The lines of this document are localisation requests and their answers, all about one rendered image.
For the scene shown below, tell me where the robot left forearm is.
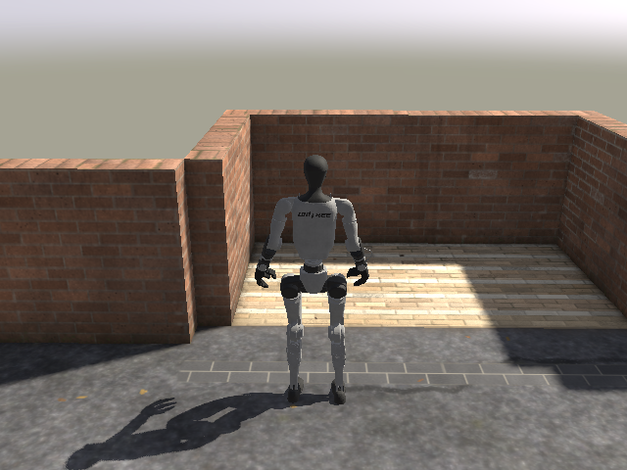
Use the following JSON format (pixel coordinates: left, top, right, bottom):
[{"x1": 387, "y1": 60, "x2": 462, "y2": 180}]
[{"x1": 257, "y1": 235, "x2": 276, "y2": 271}]

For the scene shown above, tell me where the robot left upper arm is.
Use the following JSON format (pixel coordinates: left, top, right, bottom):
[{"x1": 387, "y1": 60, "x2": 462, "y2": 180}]
[{"x1": 266, "y1": 197, "x2": 295, "y2": 251}]

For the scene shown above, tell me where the humanoid robot head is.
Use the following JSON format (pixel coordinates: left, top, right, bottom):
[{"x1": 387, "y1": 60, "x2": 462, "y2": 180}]
[{"x1": 298, "y1": 155, "x2": 332, "y2": 203}]

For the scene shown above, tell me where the robot left hand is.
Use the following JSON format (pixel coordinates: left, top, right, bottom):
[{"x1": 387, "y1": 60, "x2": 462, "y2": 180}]
[{"x1": 255, "y1": 268, "x2": 276, "y2": 288}]

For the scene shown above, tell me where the robot right forearm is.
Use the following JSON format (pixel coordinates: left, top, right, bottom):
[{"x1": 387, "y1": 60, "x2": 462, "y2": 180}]
[{"x1": 350, "y1": 237, "x2": 367, "y2": 271}]

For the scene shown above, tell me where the humanoid robot torso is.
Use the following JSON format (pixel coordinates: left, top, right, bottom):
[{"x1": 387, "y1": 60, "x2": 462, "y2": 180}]
[{"x1": 291, "y1": 193, "x2": 338, "y2": 294}]

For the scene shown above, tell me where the robot right hand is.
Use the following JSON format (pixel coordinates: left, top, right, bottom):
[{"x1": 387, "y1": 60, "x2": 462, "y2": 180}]
[{"x1": 347, "y1": 267, "x2": 369, "y2": 286}]

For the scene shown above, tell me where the robot right upper arm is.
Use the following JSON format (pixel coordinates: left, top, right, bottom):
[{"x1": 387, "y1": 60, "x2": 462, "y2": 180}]
[{"x1": 335, "y1": 198, "x2": 361, "y2": 252}]

